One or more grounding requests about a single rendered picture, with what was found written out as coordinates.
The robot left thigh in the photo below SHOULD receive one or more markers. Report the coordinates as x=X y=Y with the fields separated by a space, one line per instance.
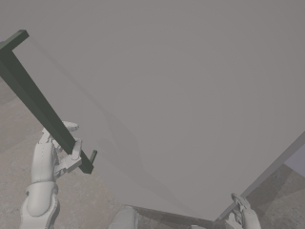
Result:
x=125 y=218

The handle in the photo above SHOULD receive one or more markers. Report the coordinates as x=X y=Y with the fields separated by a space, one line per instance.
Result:
x=15 y=75

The right robot hand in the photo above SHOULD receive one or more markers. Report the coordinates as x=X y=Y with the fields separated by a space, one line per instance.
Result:
x=247 y=219

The left robot hand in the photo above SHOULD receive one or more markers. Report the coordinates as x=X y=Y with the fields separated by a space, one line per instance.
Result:
x=44 y=157

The robot left forearm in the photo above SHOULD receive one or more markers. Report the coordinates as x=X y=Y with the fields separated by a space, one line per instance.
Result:
x=41 y=208

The fridge door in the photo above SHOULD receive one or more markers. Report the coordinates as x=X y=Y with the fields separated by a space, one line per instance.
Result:
x=185 y=101

